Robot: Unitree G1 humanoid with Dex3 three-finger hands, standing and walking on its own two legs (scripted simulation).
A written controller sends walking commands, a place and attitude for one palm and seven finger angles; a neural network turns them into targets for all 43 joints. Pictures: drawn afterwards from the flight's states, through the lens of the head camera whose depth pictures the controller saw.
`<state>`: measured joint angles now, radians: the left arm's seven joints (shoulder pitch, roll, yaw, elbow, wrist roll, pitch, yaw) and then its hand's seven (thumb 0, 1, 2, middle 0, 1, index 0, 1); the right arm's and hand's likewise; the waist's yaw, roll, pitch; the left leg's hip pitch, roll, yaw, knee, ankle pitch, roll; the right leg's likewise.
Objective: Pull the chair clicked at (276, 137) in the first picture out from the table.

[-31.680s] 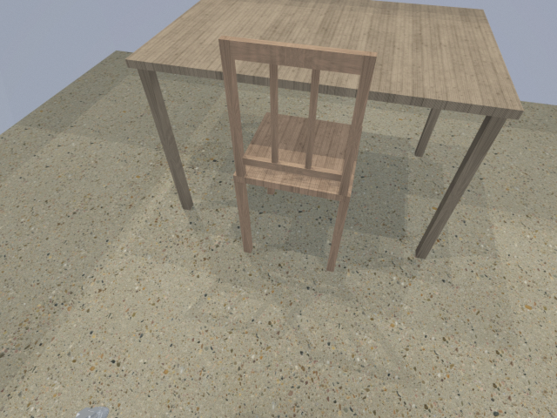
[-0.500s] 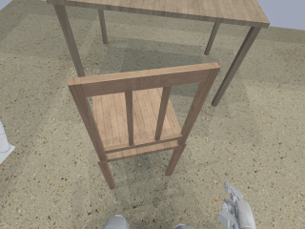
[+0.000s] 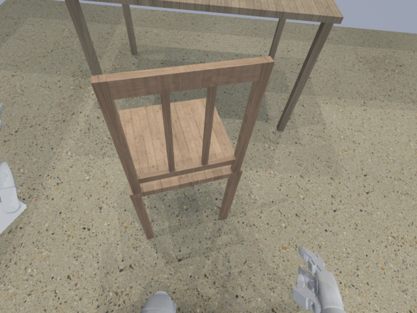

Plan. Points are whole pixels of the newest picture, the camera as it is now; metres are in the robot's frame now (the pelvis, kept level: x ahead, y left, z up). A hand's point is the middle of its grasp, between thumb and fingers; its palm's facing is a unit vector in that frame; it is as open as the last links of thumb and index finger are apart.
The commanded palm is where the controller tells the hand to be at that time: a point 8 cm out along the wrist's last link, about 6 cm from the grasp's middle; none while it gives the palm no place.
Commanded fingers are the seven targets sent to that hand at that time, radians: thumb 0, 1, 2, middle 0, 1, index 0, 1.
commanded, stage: stop stepping back and stand still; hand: left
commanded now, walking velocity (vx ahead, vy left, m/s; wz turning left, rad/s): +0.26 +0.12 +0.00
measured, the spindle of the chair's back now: (168, 137) +0.52 +0.15 -0.06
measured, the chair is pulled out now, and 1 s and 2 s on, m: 0.54 0.54 0.54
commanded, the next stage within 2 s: let the arm hang, fingers relaxed in 1.12 s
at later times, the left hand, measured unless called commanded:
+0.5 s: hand out of the picture +0.15 +0.26 +0.17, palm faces +0.44 -0.77 -0.45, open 7.4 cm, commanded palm +0.10 +0.29 +0.19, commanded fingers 0.00 0.90 0.90 -0.20 -0.30 -0.20 -0.30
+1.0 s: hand (35, 215) +0.20 +0.24 +0.17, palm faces +0.35 -0.79 -0.50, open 7.4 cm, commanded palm +0.14 +0.28 +0.19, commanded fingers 0.00 0.90 0.90 -0.20 -0.30 -0.20 -0.30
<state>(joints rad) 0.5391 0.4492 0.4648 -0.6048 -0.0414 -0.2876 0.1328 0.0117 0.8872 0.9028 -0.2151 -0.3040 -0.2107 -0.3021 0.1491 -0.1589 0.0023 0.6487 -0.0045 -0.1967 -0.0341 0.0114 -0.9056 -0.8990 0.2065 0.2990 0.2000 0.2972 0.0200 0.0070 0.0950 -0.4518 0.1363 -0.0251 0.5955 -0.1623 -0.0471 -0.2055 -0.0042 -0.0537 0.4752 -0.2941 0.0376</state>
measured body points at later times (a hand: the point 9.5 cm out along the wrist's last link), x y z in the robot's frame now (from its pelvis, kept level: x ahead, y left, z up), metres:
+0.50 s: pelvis -0.04 -0.01 +0.01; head -0.05 +0.00 +0.46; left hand +0.12 +0.29 +0.20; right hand +0.10 -0.25 -0.08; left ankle +0.00 +0.11 -0.73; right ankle -0.02 -0.15 -0.73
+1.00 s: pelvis +0.00 -0.02 +0.01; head +0.02 +0.00 +0.46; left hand +0.18 +0.28 +0.20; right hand +0.16 -0.26 -0.06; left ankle +0.00 +0.11 -0.73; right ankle -0.02 -0.15 -0.73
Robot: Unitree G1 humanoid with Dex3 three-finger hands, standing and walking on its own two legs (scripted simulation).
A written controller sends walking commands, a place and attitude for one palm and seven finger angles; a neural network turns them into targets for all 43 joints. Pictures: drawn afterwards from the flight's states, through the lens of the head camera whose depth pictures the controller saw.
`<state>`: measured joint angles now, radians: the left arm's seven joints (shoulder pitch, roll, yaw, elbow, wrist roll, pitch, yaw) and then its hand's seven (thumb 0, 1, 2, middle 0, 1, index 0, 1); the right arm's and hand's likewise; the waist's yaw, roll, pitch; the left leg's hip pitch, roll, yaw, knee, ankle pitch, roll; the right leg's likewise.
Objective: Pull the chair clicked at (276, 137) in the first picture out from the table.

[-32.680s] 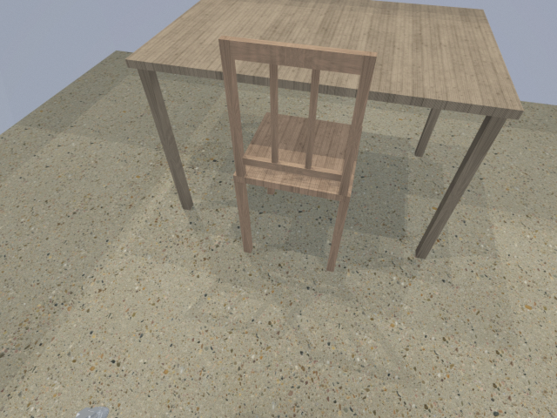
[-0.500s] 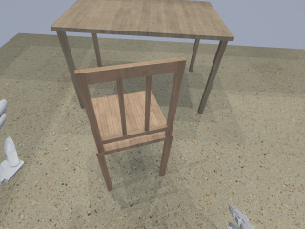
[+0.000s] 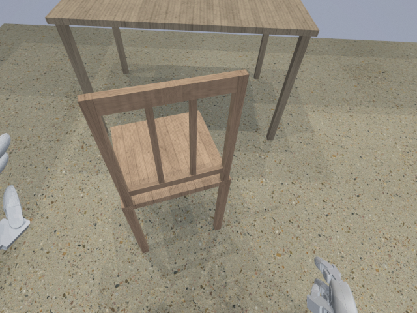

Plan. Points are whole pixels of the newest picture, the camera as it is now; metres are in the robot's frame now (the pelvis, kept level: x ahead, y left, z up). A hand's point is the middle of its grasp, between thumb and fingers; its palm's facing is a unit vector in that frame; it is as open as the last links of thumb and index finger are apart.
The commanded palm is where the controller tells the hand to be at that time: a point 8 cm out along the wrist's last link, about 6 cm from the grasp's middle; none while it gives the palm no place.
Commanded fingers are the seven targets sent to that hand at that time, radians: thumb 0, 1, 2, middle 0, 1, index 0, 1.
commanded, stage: stop stepping back and stand still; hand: left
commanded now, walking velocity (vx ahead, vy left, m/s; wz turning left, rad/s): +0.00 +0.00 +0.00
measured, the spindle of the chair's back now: (155, 149) +0.53 +0.17 -0.07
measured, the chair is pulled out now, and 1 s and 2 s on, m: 0.54 0.54 0.54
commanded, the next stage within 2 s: let the arm hang, fingers relaxed in 0.12 s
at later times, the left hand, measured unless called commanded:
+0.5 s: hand out of the picture +0.07 +0.17 -0.17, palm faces +0.05 -0.99 -0.16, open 7.2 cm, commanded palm none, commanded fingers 0.00 0.90 0.90 -0.20 -0.30 -0.20 -0.30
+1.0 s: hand out of the picture -0.05 +0.15 -0.18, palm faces +0.07 -0.98 -0.20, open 7.4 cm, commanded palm none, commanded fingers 0.00 0.90 0.90 -0.20 -0.30 -0.20 -0.30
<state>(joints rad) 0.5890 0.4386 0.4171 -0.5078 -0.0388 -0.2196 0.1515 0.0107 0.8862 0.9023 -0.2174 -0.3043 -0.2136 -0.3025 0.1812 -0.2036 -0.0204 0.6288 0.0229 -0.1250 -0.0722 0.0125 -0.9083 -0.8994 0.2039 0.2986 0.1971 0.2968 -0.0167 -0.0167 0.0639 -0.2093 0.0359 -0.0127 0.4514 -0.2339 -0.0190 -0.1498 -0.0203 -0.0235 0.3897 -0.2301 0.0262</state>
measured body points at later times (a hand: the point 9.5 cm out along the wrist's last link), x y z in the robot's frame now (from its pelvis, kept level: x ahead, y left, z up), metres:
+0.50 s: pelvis -0.01 +0.00 -0.01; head +0.01 +0.02 +0.44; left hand +0.06 +0.22 -0.16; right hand +0.08 -0.23 -0.14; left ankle +0.00 +0.13 -0.74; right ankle -0.02 -0.14 -0.74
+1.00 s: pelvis -0.02 -0.02 -0.01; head +0.00 -0.02 +0.44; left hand -0.05 +0.20 -0.16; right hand -0.02 -0.23 -0.17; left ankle +0.00 +0.13 -0.74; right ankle -0.01 -0.14 -0.74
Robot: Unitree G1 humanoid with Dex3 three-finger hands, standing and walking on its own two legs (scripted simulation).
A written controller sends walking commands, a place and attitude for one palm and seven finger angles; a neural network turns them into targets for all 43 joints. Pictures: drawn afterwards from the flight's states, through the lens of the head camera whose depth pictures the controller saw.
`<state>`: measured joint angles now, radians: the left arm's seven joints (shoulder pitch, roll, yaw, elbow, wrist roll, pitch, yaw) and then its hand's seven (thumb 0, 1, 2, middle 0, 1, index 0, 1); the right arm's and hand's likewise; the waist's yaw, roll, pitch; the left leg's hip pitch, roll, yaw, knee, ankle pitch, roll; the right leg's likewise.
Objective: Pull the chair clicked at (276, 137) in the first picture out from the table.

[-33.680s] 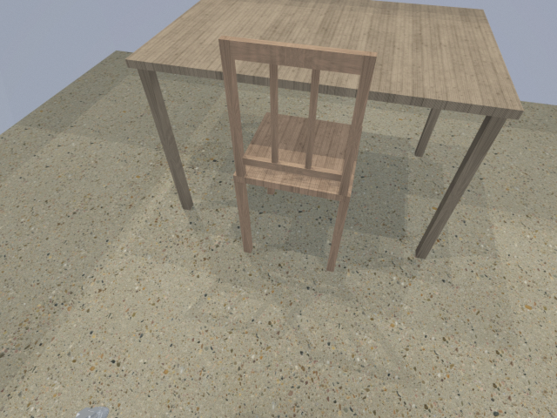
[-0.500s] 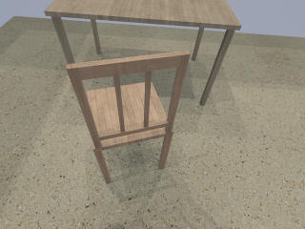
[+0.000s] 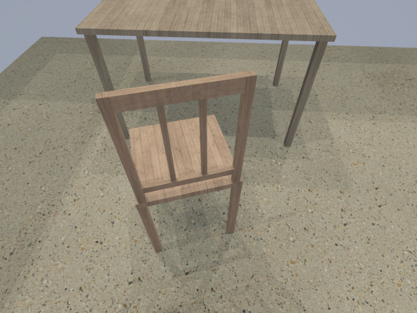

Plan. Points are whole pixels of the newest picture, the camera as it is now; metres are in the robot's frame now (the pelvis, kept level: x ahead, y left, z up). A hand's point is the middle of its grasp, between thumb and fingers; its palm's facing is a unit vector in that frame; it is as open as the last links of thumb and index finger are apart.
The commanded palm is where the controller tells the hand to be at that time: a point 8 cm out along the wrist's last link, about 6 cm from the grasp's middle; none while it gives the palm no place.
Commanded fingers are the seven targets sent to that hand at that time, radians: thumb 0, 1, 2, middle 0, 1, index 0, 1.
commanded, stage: let the arm hang, fingers relaxed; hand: left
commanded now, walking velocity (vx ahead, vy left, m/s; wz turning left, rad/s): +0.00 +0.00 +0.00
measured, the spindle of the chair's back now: (167, 147) +0.55 +0.16 -0.06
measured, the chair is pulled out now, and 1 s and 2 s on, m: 0.54 0.54 0.54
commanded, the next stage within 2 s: look to check the result in 0.32 s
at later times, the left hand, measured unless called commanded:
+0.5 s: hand out of the picture +0.00 +0.15 -0.17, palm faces +0.04 -0.98 -0.18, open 7.3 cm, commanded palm none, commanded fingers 0.00 0.90 0.90 -0.20 -0.30 -0.20 -0.30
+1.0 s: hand out of the picture +0.01 +0.15 -0.17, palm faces +0.04 -0.98 -0.18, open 7.3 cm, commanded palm none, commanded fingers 0.00 0.90 0.90 -0.20 -0.30 -0.20 -0.30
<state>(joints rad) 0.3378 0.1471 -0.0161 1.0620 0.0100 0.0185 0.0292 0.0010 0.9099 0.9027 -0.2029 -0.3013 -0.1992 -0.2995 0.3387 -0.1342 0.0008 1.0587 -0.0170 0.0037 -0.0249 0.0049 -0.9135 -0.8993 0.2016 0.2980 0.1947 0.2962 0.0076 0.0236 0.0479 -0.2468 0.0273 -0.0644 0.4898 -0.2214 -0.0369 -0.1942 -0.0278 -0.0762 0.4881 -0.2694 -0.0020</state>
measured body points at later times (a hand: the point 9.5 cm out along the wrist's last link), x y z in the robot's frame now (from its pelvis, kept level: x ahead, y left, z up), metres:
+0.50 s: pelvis +0.00 -0.01 +0.00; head +0.03 -0.01 +0.45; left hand +0.00 +0.20 -0.16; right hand -0.02 -0.22 -0.16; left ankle +0.03 +0.15 -0.74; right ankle +0.00 -0.12 -0.74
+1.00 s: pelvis +0.01 -0.01 +0.00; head +0.03 -0.01 +0.45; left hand +0.00 +0.21 -0.16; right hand +0.00 -0.22 -0.16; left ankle +0.03 +0.15 -0.74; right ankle +0.00 -0.12 -0.74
